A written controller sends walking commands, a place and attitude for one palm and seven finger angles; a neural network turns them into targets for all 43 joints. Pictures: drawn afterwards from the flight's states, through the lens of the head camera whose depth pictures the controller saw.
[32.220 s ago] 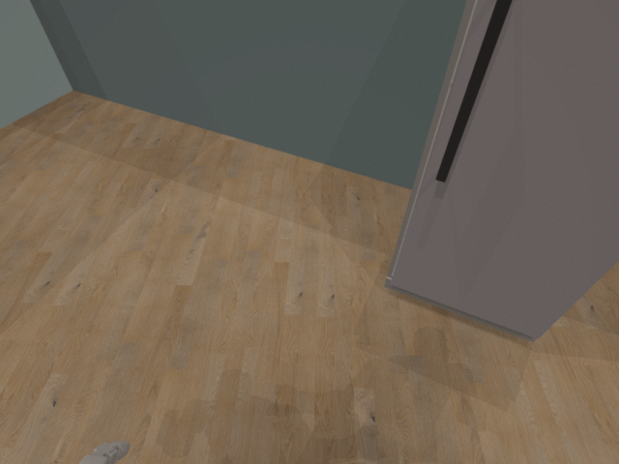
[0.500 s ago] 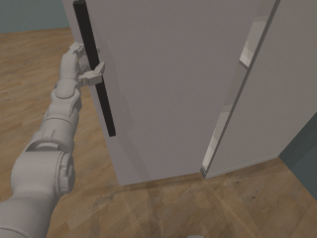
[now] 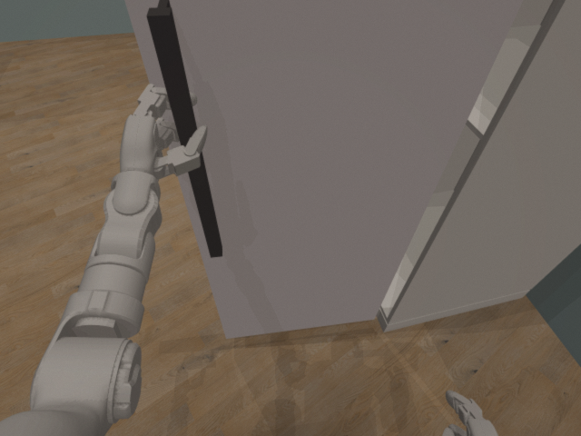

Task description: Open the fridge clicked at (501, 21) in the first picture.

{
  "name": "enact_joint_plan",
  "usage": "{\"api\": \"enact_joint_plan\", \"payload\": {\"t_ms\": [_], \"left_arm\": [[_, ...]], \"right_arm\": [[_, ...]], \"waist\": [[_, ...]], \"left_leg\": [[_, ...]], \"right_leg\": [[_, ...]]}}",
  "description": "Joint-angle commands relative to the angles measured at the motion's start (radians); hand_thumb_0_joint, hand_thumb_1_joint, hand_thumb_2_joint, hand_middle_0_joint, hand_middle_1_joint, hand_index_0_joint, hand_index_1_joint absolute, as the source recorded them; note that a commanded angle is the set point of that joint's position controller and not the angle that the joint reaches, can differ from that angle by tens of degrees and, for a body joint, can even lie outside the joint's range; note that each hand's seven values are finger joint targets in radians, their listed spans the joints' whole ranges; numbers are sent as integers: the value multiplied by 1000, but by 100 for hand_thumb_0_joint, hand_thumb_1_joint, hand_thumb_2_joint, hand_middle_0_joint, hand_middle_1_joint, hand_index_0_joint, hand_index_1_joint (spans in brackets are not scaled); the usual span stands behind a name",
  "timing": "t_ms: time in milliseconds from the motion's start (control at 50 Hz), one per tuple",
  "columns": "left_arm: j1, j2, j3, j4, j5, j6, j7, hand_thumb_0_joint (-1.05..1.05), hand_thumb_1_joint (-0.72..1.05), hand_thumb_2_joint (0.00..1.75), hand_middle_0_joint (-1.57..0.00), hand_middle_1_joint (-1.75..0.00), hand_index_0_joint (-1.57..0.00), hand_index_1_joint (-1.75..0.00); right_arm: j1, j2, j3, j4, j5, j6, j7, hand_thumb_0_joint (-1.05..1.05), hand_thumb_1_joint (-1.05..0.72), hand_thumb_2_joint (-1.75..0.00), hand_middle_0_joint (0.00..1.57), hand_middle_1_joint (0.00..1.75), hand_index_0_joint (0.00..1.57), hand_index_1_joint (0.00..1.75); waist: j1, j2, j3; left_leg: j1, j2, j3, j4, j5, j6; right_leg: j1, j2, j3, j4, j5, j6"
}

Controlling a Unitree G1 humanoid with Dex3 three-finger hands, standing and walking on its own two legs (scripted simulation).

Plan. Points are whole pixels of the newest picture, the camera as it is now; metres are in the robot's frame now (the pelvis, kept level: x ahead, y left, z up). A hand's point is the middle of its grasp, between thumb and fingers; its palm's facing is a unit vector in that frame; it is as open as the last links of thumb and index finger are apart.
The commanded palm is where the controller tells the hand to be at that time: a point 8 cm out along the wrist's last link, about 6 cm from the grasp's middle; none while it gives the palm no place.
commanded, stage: stop walking and hold the door back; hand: left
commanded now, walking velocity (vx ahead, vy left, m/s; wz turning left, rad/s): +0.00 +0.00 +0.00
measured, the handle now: (197, 160) +0.49 +0.17 +0.11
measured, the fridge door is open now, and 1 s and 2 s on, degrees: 84 81 81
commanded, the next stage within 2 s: loosen the grip on the handle in 0.08 s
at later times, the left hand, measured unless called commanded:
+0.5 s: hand (187, 137) +0.46 +0.16 +0.18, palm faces +0.16 -0.97 -0.17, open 11.5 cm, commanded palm +0.41 +0.21 +0.17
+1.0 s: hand (177, 135) +0.46 +0.18 +0.18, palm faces +0.15 -0.98 -0.16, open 14.6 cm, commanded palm +0.43 +0.23 +0.18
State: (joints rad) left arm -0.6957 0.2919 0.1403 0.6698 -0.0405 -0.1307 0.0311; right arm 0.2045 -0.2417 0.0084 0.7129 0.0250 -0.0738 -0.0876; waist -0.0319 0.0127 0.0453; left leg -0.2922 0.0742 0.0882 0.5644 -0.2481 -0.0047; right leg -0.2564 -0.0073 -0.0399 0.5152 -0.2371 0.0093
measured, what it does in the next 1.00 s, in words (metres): stands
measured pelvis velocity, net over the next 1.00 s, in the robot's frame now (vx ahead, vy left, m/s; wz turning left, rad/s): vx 0.02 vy -0.01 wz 0.03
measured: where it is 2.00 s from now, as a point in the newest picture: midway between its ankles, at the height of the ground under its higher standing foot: outside the picture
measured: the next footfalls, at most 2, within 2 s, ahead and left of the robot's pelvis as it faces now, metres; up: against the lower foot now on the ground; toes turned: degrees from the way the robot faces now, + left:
none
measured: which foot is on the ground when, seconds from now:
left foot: down 0.00-1.00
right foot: down 0.00-1.00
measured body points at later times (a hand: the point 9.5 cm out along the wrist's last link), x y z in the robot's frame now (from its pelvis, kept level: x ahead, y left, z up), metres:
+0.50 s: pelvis +0.01 -0.01 +0.00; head +0.03 -0.01 +0.45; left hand +0.44 +0.21 +0.19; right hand +0.07 -0.27 -0.11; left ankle +0.03 +0.12 -0.73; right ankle +0.02 -0.13 -0.73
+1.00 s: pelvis +0.02 -0.01 +0.01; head +0.04 -0.01 +0.45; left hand +0.45 +0.23 +0.19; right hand +0.12 -0.27 -0.11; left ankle +0.03 +0.12 -0.73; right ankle +0.02 -0.13 -0.73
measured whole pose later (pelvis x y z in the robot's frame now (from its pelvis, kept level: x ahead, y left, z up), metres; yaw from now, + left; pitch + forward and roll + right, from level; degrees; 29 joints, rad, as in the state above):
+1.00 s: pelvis +0.02 -0.01 +0.01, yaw +2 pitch +2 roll +0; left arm -0.72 0.35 0.22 0.73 -0.03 -0.09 -0.02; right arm 0.28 -0.25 -0.02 0.75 0.02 -0.11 -0.03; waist -0.06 0.01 0.00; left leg -0.30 0.06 0.06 0.49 -0.23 -0.01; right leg -0.26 -0.02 -0.06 0.47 -0.24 0.00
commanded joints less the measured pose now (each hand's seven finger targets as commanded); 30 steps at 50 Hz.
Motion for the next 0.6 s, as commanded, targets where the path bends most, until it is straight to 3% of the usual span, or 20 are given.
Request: {"api": "enact_joint_plan", "payload": {"t_ms": [0,60,140,160,180,200,220,240,260,280,300,340,360,400,440,480,500,540,560,580], "left_arm": [[-361,220,58,-196,-6,-38,32,0,90,90,-45,-140,-45,-140],[-299,254,86,-207,-7,-35,35,0,90,90,-45,-140,-45,-140],[-304,218,64,-182,-10,-28,33,0,90,90,-45,-140,-45,-140],[-1057,668,300,-425,119,-89,64,0,90,90,-45,-140,-45,-140],[-787,390,153,-7,154,14,-42,0,78,84,-45,-140,-45,-140],[-651,273,107,-47,75,12,-32,0,66,78,-45,-140,-45,-140],[-592,268,147,-95,55,14,-40,0,54,73,-45,-140,-45,-140],[-592,263,153,-48,28,21,-61,0,42,67,-45,-140,-45,-140],[-531,293,207,-9,0,21,-65,0,30,61,-45,-140,-45,-140],[-579,175,87,-106,-18,7,-71,0,17,55,-45,-140,-45,-140],[-552,136,56,-85,-9,-6,-68,0,5,49,-45,-140,-45,-140],[-489,164,48,-99,39,-45,-44,0,-19,37,-45,-140,-45,-140],[-436,214,97,-91,61,-57,-28,0,-31,32,-45,-140,-45,-140],[-386,197,78,-124,60,-76,-19,0,-55,20,-42,-137,-42,-137],[-371,183,72,-162,44,-80,-27,0,-55,20,-40,-133,-40,-133],[-347,226,105,-203,21,-72,-40,0,-55,20,-37,-130,-37,-130],[-371,205,81,-226,15,-63,-46,0,-55,20,-36,-128,-36,-128],[-340,209,89,-243,5,-42,-54,0,-55,20,-33,-125,-33,-125],[-554,322,134,-264,15,-41,-37,0,-55,20,-32,-123,-32,-123],[-587,346,150,-216,25,-36,-29,0,-55,20,-30,-122,-30,-122]], "right_arm": [[-42,-135,-45,-116,3,-30,-19,0,-90,-90,20,30,20,30],[-46,-143,-49,-119,5,-19,-24,0,-90,-90,20,30,20,30],[-48,-133,-45,-127,7,-5,-24,0,-90,-90,20,30,20,30],[89,-50,8,-219,11,-30,-9,0,-90,-90,20,30,20,30],[78,-120,-104,-82,-36,-89,21,0,-90,-90,20,30,20,30],[148,-139,-95,-103,-3,-96,31,0,-90,-90,20,30,20,30],[135,-163,-90,-126,-10,-99,36,0,-90,-90,20,30,20,30],[101,-151,-84,-118,-6,-97,37,0,-90,-90,20,30,20,30],[104,-150,-79,-118,-6,-99,39,0,-90,-90,20,30,20,30],[94,-136,-67,-132,-12,-108,54,0,-90,-90,20,30,20,30],[97,-128,-69,-118,-9,-114,64,0,-90,-90,20,30,20,30],[114,-139,-72,-121,-15,-114,81,0,-90,-90,20,30,20,30],[125,-148,-79,-126,-19,-109,84,0,-90,-90,20,30,20,30],[123,-153,-87,-138,-15,-102,92,0,-90,-90,20,30,20,30],[128,-158,-95,-130,-11,-97,93,0,-90,-90,20,30,20,30],[127,-165,-99,-130,-5,-93,86,0,-90,-90,20,30,20,30],[120,-159,-98,-126,-2,-90,84,0,-90,-90,20,30,20,30],[122,-158,-99,-113,2,-85,78,0,-90,-90,20,30,20,30],[128,-174,-91,-85,0,-83,64,0,-90,-90,20,30,20,30],[147,-166,-95,-66,-3,-83,60,0,-90,-90,20,30,20,30]], "waist": [[30,-54,-311],[33,-26,-320],[31,-53,-311],[13,151,-148],[-53,-81,-382],[-79,-185,-353],[-44,-196,-437],[-32,-133,-412],[-4,-17,-390],[-15,78,-373],[-11,148,-332],[-15,151,-278],[-8,63,-283],[-17,-55,-297],[-24,-97,-319],[-13,-102,-352],[-25,-92,-346],[-16,-59,-334],[-57,-21,-327],[-57,-20,-311]], "left_leg": [[158,53,-64,-50,241,14],[164,53,-61,-51,284,13],[166,50,-57,-54,262,13],[104,13,-68,-238,-36,20],[174,-43,-38,-184,270,21],[177,-43,-57,-135,340,30],[204,-36,-52,-132,330,29],[200,-55,-53,-135,271,36],[204,-61,-49,-142,257,25],[204,-62,-43,-139,205,13],[192,-64,-46,-125,180,12],[132,-63,-47,-120,136,18],[105,-66,-51,-117,143,24],[67,-68,-39,-113,120,38],[72,-68,-37,-108,119,41],[81,-71,-33,-116,125,43],[89,-73,-26,-111,128,46],[86,-75,-24,-111,142,41],[105,-77,-28,-109,121,45],[87,-77,-33,-119,100,45]], "right_leg": [[57,-102,67,-108,188,-8],[76,-107,58,-103,245,-9],[62,-101,56,-123,214,-4],[59,-17,62,-69,-158,9],[23,20,17,-75,179,-62],[47,39,-17,-57,271,-41],[65,33,7,-53,293,-38],[57,37,16,-76,256,-39],[68,34,20,-84,235,-53],[46,24,24,-85,184,-55],[15,23,29,-89,154,-64],[-13,26,21,-90,112,-62],[12,32,14,-87,125,-59],[22,31,15,-84,122,-42],[29,31,18,-83,133,-34],[64,29,28,-92,144,-29],[60,28,35,-97,153,-26],[72,27,35,-100,175,-26],[40,29,39,-113,152,-20],[42,33,46,-131,123,-18]]}}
